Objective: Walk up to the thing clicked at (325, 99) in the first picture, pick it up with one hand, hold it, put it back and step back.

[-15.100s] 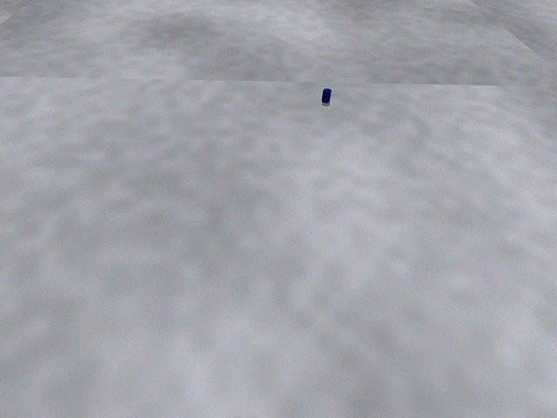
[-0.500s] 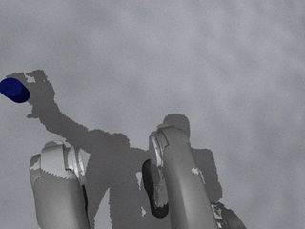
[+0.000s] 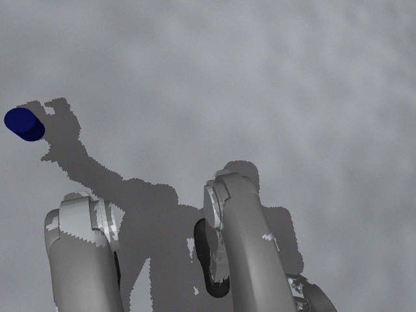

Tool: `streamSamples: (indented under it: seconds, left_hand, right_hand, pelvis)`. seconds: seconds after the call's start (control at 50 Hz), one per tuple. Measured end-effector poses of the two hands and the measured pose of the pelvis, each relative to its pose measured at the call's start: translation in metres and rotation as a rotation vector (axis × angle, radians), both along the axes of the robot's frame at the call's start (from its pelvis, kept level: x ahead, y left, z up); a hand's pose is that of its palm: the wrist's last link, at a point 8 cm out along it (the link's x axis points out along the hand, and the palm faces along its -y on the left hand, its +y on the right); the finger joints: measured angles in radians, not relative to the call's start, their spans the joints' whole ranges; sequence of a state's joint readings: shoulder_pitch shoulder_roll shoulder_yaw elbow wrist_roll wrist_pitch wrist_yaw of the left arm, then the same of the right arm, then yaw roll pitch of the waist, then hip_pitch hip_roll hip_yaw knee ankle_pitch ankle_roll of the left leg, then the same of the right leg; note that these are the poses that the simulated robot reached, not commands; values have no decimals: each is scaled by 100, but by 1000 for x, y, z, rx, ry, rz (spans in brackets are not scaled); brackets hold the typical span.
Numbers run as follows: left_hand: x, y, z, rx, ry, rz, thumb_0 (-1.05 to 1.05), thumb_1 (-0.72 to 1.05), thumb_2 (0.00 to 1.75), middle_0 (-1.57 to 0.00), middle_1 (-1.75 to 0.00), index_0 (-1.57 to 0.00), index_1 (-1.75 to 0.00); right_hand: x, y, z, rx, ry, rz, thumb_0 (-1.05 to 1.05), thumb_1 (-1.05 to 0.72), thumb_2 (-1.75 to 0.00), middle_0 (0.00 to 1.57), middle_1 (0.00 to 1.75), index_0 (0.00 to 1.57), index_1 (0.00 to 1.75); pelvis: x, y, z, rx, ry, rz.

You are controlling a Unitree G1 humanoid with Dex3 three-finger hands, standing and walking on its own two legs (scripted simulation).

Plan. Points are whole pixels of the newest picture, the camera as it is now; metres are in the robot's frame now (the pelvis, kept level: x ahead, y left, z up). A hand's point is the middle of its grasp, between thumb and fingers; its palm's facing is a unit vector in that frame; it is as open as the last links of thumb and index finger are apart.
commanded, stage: approach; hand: left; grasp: from above
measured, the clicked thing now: (26, 125) +0.49 +0.30 -0.29
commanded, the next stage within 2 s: close in in 0.70 s
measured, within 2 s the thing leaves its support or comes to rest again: neither
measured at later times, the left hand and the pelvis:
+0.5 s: hand (22, 95) +0.51 +0.27 -0.16, palm faces -0.36 -0.07 -0.93, open 13.7 cm; pelvis +0.00 +0.00 +0.00, yaw +0 degrees
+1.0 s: hand out of the picture +0.46 +0.33 -0.17, palm faces -0.46 -0.10 -0.88, open 13.9 cm; pelvis +0.00 +0.00 +0.00, yaw +0 degrees
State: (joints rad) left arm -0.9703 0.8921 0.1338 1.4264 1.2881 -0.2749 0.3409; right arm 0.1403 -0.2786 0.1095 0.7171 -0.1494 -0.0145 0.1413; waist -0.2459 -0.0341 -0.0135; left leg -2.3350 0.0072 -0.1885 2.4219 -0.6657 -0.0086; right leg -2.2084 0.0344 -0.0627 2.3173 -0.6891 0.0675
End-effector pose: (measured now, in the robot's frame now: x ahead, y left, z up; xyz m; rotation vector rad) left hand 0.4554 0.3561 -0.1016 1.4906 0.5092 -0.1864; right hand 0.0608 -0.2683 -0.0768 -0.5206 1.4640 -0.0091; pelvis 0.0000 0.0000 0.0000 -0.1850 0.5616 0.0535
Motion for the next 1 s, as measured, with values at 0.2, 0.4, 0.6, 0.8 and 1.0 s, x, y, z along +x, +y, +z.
streamSamples:
  seconds: [0.2,0.4,0.6,0.8,1.0]
  left_hand:
    - [-1,-8,-3,4,17,-21,0,-49,97,-15,-97,-14,-98]
    - [32,-62,-4,-27,-43,-108,0,-48,96,-15,-100,-14,-100]
    - [51,-80,-6,27,-38,-9,0,-47,95,-16,-98,-16,-98]
    - [17,-36,-21,8,67,84,0,-46,93,-17,-97,-17,-96]
    - [14,-28,-15,-23,36,-31,0,-49,96,-14,-99,-14,-98]
  right_hand:
    - [-3,4,1,9,3,-10,0,-91,-90,21,30,21,30]
    - [-12,1,7,-10,-21,-17,0,-91,-89,21,30,21,30]
    - [-44,1,1,23,9,-79,0,-91,-89,20,30,20,30]
    - [-39,3,-12,67,53,-56,0,-91,-89,21,30,21,30]
    - [6,-7,-2,-5,-10,23,0,-91,-89,21,30,21,30]
  pelvis:
    - [0,1,2,2,6,5]
    - [-2,-1,1,5,11,-2]
    - [-1,-4,-4,18,21,-19]
    - [1,-9,-6,31,4,-15]
    - [4,-4,-5,6,0,-4]
